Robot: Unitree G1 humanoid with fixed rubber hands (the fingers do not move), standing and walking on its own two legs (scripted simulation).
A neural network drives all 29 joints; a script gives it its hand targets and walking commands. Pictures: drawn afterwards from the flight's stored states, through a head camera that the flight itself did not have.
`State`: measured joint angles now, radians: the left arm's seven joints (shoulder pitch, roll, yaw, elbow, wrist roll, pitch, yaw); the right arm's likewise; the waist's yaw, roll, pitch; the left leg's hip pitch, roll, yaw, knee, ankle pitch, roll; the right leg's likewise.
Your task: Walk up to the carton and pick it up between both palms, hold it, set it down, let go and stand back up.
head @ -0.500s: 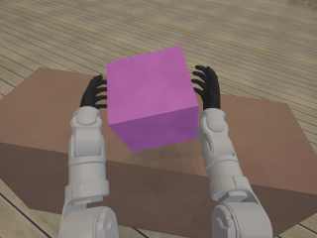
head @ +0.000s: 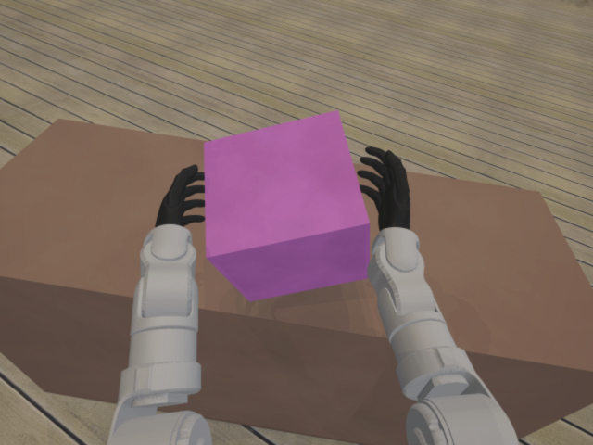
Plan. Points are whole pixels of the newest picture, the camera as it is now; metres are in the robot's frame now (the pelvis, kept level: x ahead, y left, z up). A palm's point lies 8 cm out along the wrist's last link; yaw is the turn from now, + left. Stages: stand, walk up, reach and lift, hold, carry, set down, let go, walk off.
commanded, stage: set down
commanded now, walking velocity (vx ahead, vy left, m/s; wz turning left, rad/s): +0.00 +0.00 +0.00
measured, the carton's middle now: (290, 213) +0.42 -0.02 +0.09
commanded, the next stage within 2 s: none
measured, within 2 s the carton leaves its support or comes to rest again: neither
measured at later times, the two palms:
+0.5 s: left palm (185, 226) +0.39 +0.13 +0.10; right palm (390, 224) +0.37 -0.15 +0.12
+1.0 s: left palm (188, 224) +0.41 +0.13 +0.09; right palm (383, 231) +0.38 -0.16 +0.10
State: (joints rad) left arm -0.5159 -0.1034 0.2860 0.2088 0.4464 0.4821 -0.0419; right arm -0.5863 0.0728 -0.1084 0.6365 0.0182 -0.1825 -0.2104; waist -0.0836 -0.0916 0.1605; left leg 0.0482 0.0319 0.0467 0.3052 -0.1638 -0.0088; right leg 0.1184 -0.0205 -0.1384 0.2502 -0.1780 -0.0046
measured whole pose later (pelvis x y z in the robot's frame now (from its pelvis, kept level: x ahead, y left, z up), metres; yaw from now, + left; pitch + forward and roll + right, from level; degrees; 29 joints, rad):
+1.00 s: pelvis +0.01 +0.00 +0.00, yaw -2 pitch -3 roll +0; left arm -0.70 -0.08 0.42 0.72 0.41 0.18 0.02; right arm -0.68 0.14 -0.48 0.88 -0.26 -0.21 -0.11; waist -0.03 -0.06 0.06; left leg -0.09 0.04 0.09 0.29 -0.15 -0.01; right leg -0.04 -0.02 -0.11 0.24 -0.16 0.00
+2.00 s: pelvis +0.01 +0.00 +0.00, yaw -3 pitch +3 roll +0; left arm -0.73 -0.09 0.52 0.86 0.44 -0.03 0.01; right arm -0.66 0.19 -0.62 0.86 -0.42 -0.26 -0.09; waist -0.02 -0.05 0.04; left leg -0.20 0.05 0.11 0.29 -0.14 0.00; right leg -0.16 -0.01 -0.09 0.26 -0.14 -0.01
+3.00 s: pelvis +0.01 +0.00 +0.00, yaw -5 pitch +8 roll +0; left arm -0.72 -0.14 0.58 0.85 0.48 -0.21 0.02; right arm -0.65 0.18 -0.63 0.88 -0.45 -0.40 -0.11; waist 0.00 -0.04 0.03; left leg -0.30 0.06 0.13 0.31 -0.15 -0.01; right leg -0.27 0.00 -0.07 0.27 -0.14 -0.01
